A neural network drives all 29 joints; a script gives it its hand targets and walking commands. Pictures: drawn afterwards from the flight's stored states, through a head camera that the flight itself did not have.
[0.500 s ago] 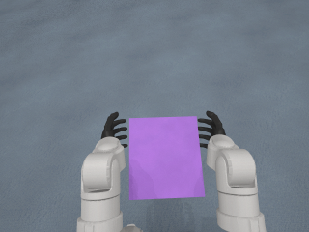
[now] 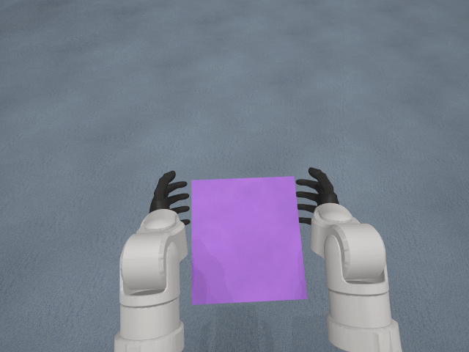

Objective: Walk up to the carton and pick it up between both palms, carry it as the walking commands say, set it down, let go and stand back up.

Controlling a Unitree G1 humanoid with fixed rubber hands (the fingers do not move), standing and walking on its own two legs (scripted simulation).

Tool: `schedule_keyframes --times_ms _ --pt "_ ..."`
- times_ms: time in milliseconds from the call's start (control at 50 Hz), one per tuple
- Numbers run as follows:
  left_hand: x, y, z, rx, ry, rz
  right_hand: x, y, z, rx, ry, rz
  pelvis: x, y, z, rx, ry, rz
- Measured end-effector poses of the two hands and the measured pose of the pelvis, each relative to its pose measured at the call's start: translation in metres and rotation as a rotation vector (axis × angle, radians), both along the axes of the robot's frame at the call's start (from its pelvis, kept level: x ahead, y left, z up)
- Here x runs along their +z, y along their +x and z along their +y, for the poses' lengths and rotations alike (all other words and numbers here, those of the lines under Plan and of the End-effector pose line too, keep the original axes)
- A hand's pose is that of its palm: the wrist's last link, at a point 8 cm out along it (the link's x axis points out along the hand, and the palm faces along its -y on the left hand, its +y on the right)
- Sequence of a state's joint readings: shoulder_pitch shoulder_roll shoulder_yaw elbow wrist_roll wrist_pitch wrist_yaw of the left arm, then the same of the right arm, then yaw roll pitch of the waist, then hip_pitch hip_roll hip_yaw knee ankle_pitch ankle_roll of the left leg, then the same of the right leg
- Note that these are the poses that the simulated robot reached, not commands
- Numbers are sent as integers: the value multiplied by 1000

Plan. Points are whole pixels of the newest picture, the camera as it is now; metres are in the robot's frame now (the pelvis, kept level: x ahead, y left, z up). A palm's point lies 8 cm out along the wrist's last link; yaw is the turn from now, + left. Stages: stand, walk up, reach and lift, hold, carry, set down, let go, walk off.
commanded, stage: carry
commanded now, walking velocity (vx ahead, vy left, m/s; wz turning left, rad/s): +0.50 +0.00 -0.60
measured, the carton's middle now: (243, 240) +0.33 +0.02 +0.00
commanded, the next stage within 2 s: none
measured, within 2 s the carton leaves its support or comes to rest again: neither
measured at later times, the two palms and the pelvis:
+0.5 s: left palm (268, 100) +0.63 -0.04 +0.11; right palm (381, 115) +0.57 -0.27 +0.11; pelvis +0.30 -0.08 +0.01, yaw -16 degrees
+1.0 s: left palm (360, 49) +0.90 -0.32 +0.11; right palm (449, 77) +0.78 -0.54 +0.09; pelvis +0.57 -0.29 +0.01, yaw -28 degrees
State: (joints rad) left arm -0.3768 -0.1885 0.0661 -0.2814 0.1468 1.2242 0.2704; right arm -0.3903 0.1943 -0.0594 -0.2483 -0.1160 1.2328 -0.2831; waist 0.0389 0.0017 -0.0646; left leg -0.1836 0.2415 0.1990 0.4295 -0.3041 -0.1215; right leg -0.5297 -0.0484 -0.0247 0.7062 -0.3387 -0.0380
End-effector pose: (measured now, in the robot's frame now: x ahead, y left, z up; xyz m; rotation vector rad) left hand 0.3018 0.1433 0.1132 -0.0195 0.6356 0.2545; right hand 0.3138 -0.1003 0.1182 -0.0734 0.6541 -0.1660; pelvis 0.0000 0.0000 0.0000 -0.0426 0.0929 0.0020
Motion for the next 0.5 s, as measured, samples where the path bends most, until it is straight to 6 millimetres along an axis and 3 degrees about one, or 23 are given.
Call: schedule_keyframes --times_ms 100,160,240,380,500 --pt "-10 75 -53 -38 19 -17 -15 65 -53 -44 15 -21 -20 72 -39 -33 -1 -6" --pt "-24 114 -82 -105 37 84 -26 92 -83 -96 17 49 -12 106 -50 -65 27 -4" --pt "-24 162 -107 -160 60 121 -32 130 -106 -153 37 79 -1 146 -57 -104 45 -3" --pt "-17 253 -130 -199 18 36 -21 207 -128 -195 12 3 -6 228 -65 -182 27 1" --pt "-6 328 -179 -298 -5 31 -5 258 -172 -294 -19 13 7 296 -85 -283 -32 20"
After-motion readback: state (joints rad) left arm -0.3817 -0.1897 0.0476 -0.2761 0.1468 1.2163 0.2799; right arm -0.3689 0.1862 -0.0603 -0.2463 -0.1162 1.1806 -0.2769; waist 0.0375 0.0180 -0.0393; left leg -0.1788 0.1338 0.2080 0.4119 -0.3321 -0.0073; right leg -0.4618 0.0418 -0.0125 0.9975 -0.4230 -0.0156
